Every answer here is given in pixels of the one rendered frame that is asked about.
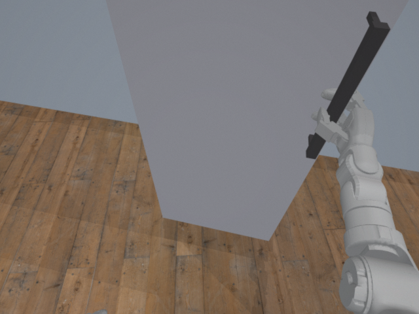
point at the right robot forearm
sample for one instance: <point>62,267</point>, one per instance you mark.
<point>370,229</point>

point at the handle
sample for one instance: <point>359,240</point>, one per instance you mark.
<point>361,61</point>

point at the robot right hand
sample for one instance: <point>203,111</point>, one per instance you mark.
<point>358,127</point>

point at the fridge door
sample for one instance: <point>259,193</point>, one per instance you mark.
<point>223,92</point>

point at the robot right upper arm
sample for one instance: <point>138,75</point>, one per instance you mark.
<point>372,285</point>

